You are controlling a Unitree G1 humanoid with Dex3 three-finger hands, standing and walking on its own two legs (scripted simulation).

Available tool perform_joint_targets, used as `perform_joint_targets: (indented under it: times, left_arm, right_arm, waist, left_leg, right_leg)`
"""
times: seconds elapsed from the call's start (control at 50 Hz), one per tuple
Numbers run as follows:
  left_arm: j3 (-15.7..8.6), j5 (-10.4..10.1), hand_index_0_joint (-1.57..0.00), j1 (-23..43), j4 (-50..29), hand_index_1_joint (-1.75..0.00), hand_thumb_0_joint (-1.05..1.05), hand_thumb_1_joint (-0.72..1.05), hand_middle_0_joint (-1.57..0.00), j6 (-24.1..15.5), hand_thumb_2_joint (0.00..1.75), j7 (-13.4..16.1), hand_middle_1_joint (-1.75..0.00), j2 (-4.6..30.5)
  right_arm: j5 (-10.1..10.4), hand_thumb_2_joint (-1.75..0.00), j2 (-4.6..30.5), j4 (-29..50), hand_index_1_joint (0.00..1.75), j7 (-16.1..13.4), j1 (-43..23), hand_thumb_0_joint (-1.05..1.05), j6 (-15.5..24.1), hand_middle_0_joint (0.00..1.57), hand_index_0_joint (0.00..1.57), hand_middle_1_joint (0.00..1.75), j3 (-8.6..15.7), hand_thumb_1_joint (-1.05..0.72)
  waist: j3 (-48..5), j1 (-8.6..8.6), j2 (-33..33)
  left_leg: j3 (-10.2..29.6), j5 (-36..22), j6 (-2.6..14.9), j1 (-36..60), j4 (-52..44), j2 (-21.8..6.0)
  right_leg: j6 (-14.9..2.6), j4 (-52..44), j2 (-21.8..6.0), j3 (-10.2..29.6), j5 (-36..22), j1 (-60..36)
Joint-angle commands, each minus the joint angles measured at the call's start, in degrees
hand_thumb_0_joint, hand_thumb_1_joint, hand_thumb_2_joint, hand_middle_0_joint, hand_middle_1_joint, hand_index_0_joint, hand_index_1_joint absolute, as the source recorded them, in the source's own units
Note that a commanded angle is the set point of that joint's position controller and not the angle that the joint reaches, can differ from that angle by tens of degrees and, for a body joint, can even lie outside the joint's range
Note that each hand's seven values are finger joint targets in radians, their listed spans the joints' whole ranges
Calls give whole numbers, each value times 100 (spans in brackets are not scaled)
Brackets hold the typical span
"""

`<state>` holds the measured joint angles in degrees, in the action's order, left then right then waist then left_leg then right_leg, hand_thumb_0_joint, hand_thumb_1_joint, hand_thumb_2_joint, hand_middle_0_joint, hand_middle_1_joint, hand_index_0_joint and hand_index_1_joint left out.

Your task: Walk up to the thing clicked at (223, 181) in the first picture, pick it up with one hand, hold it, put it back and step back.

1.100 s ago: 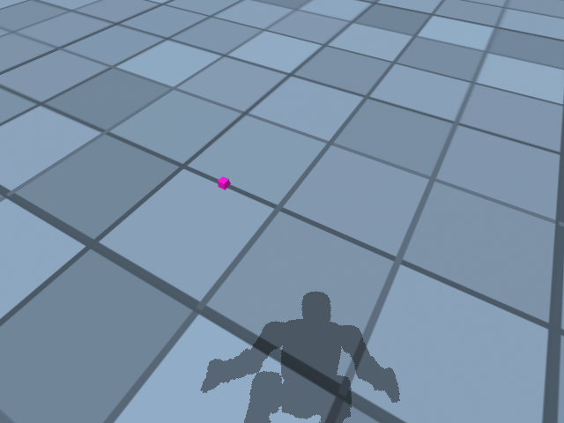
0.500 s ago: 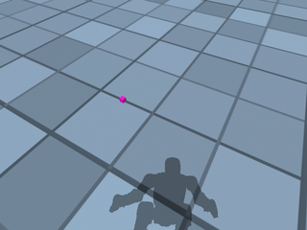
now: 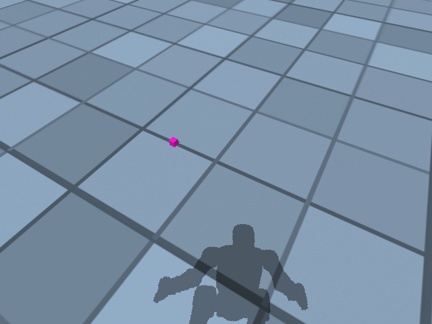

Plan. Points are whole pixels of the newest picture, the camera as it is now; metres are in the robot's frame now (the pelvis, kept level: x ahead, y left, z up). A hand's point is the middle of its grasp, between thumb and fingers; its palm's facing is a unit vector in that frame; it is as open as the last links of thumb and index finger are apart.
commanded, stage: stand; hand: left
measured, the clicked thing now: (173, 142) +1.32 +0.34 -0.76
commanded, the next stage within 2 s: walk up in 0.02 s
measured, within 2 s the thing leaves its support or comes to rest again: neither
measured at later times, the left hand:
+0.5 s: hand out of the picture +0.10 +0.36 -0.18, palm faces +0.05 -0.93 -0.37, open 7.4 cm
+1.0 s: hand (109, 202) +0.43 +0.31 -0.12, palm faces +0.05 -0.91 -0.41, open 7.3 cm
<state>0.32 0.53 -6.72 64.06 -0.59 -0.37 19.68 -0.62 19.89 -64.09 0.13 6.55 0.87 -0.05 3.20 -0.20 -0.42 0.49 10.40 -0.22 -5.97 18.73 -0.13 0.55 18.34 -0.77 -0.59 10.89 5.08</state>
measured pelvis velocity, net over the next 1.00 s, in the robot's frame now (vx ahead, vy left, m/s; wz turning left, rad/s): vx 0.35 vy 0.03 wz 0.07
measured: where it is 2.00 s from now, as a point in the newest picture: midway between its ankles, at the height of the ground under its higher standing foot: (213, 220)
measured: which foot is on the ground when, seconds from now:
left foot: down 0.00-0.16, up 0.18-0.38, down 0.40-0.90, up 0.92-1.00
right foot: down 0.00-0.44, up 0.46-0.84, down 0.86-1.00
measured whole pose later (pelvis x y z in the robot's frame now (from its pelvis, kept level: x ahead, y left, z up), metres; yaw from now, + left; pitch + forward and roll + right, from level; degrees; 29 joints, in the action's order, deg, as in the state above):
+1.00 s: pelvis +0.35 +0.03 -0.02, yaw +4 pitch -3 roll +2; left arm -3.0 0.1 -11.9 49.1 -5.2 -3.7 21.7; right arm 0.0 24.4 -52.5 2.1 18.4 3.0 2.7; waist 5.5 -0.4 -2.8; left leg 0.6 24.7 1.8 -17.9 65.0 -0.3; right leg -1.8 34.2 -3.7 -3.6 13.5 17.7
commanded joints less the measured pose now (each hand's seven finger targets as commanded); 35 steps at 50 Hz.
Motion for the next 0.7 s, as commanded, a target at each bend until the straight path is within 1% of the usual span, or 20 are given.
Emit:
perform_joint_targets:
  times: [0.0, 0.02, 0.04, 0.1, 0.12, 0.14, 0.16, 0.18, 0.22, 0.26, 0.32, 0.36, 0.38, 0.4, 0.42, 0.44, 0.46, 0.52, 0.6, 0.68]
  left_arm:
    - [-612, 86, -20, -92, -611, -30, 0, 90, -20, -229, 90, -74, -30, 1792]
    - [-642, 140, -20, -133, -608, -30, 0, 90, -20, -236, 90, -124, -30, 1761]
    - [-660, 156, -20, -63, -675, -30, 0, 90, -20, -240, 90, -159, -30, 1693]
    - [-711, 157, -20, -309, -798, -30, 0, 90, -20, -306, 90, -212, -30, 1581]
    - [-755, 153, -20, -709, -746, -30, 0, 90, -20, -358, 90, -197, -30, 1704]
    - [-841, 168, -20, -1314, -598, -30, 0, 90, -20, -403, 90, -162, -30, 1991]
    - [-933, 221, -20, -1336, -688, -30, 0, 90, -20, -429, 90, -132, -30, 2240]
    - [-956, 201, -20, -1100, -845, -30, 0, 90, -20, -432, 90, -133, -30, 2255]
    - [-881, 195, -20, -623, -1115, -30, 0, 90, -20, -442, 90, -154, -30, 2120]
    - [-850, 180, -20, -178, -1287, -30, 0, 90, -20, -462, 90, -169, -30, 2079]
    - [-813, 165, -20, -137, -1403, -30, 0, 90, -20, -473, 90, -193, -30, 2048]
    - [-751, 64, -20, -117, -1425, -30, 0, 90, -20, -425, 90, -228, -30, 1890]
    - [-660, 56, -20, -361, -1420, -30, 0, 90, -20, -389, 90, -236, -30, 1634]
    - [-536, 64, -20, -641, -1465, -30, 0, 90, -20, -357, 90, -235, -30, 1201]
    - [-524, 35, -20, -818, -1561, -30, 0, 90, -20, -336, 90, -212, -30, 1195]
    - [-610, 43, -20, -793, -1516, -30, 0, 90, -20, -288, 90, -169, -30, 1788]
    - [-598, 21, -20, -680, -1495, -30, 0, 90, -20, -301, 90, -171, -30, 1927]
    - [-636, -38, -20, -1216, -1131, -30, 0, 90, -20, -303, 90, -238, -30, 1876]
    - [-635, 41, -20, -967, -1313, -30, 0, 90, -20, -270, 90, -373, -30, 1700]
    - [-666, 64, -20, -368, -1601, -30, 0, 90, -20, -309, 90, -496, -30, 1581]
  right_arm:
    - [-44, -90, 1694, 635, 30, 94, 170, 0, 166, 20, 20, 30, 577, -90]
    - [-104, -90, 1772, 633, 30, 161, 128, 0, 159, 20, 20, 30, 625, -90]
    - [-119, -90, 1745, 704, 30, 197, 25, 0, 148, 20, 20, 30, 623, -90]
    - [-132, -90, 1483, 1041, 30, 263, -318, 0, 191, 20, 20, 30, 645, -90]
    - [-100, -90, 1385, 1169, 30, 283, -466, 0, 222, 20, 20, 30, 626, -90]
    - [-75, -90, 1234, 1327, 30, 297, -793, 0, 241, 20, 20, 30, 601, -90]
    - [-122, -90, 1177, 1428, 30, 265, -886, 0, 249, 20, 20, 30, 588, -90]
    - [-126, -90, 1356, 1430, 30, 256, -766, 0, 263, 20, 20, 30, 628, -90]
    - [-103, -90, 1509, 1376, 30, 337, -423, 0, 277, 20, 20, 30, 693, -90]
    - [-58, -90, 1531, 1290, 30, 410, -93, 0, 292, 20, 20, 30, 733, -90]
    - [-36, -90, 1414, 1292, 30, 468, 258, 0, 315, 20, 20, 30, 756, -90]
    - [-79, -90, 1453, 1051, 30, 414, 1114, 0, 331, 20, 20, 30, 883, -90]
    - [-139, -90, 1668, 839, 30, 343, 1855, 0, 329, 20, 20, 30, 1019, -90]
    - [-231, -90, 2022, 783, 30, 251, 2497, 0, 329, 20, 20, 30, 1148, -90]
    - [-219, -90, 2490, 1069, 30, 217, 2133, 0, 371, 20, 20, 30, 1174, -90]
    - [-42, -90, 2605, 1329, 30, 243, 1378, 0, 367, 20, 20, 30, 1166, -90]
    - [19, -90, 2553, 1411, 30, 242, 1099, 0, 340, 20, 20, 30, 1111, -90]
    - [44, -90, 1902, 1591, 30, 205, 745, 0, 440, 20, 20, 30, 857, -90]
    - [30, -90, 1885, 1645, 30, 222, 847, 0, 537, 20, 20, 30, 825, -90]
    - [47, -90, 2016, 1762, 30, 239, 894, 0, 581, 20, 20, 30, 846, -90]
  waist:
    - [-950, 11, 66]
    - [-453, -46, -139]
    - [-23, -72, -240]
    - [473, -297, 58]
    - [286, -490, 291]
    - [132, -783, 855]
    - [224, -861, 1008]
    - [288, -710, 595]
    - [467, -407, 547]
    - [596, -149, 947]
    - [217, 22, 945]
    - [-240, 492, 312]
    - [-692, 806, -491]
    - [-897, 1024, -1641]
    - [-875, 802, -1749]
    - [-596, 579, -1038]
    - [-201, 448, -820]
    - [107, 66, -487]
    - [455, 59, -633]
    - [543, 150, -764]
  left_leg:
    - [697, 2136, 619, -131, 174, -508]
    - [992, 3125, 733, -719, 109, -626]
    - [1118, 3349, 749, -1055, -2, -648]
    - [1181, 2385, 681, -1800, 496, -633]
    - [833, 1859, 532, -2293, 1052, -389]
    - [26, 1382, 296, -3224, 1983, 52]
    - [184, 1837, 214, -3941, 2802, -49]
    - [442, 1842, 188, -3853, 2932, -242]
    - [416, 1645, 155, -3204, 2878, -460]
    - [396, 1523, 141, -2718, 2440, -638]
    - [-17, 590, 144, -1557, 1538, -470]
    - [-507, -462, 152, 428, 965, -30]
    - [-416, -151, 293, 1607, 1144, 96]
    - [943, 1200, 617, 2188, 578, -720]
    - [3738, 3451, 1106, 1661, -628, -1937]
    - [4063, 4222, 1506, 776, -1051, -2307]
    - [3909, 3926, 1558, 220, -1058, -2319]
    - [1857, 1915, 1165, -162, -654, -1599]
    - [1085, 1304, 1243, -675, -962, -1446]
    - [810, 1463, 1291, -729, -960, -1488]
  right_leg:
    - [-400, 339, -377, 275, 1928, -254]
    - [-502, 599, -463, 457, 2775, 302]
    - [-520, 670, -461, 499, 2966, 728]
    - [-703, 500, -679, 875, 2450, 687]
    - [-855, 59, -948, 1304, 2294, -161]
    - [-1173, -736, -1534, 2104, 2456, -1348]
    - [-1549, -1140, -2338, 2872, 2133, -1649]
    - [-1658, -1152, -2440, 2916, 2160, -1451]
    - [-1566, -1199, -2140, 2342, 2633, -622]
    - [-1370, -1098, -1873, 1512, 2068, -237]
    - [-1049, -389, -1397, 490, 599, 83]
    - [-726, 1058, -912, -274, -528, 1110]
    - [-593, 2455, -567, -583, -425, 1832]
    - [-410, 4031, 43, -558, 1614, 2907]
    - [-379, 4862, 432, 224, 2419, 3505]
    - [-417, 5009, -49, 632, 2145, 3207]
    - [-416, 5082, -257, 684, 1831, 3118]
    - [-309, 4307, -578, 661, 922, 2834]
    - [-30, 3283, -671, 321, 404, 2572]
    - [-88, 2221, -759, 219, -103, 2345]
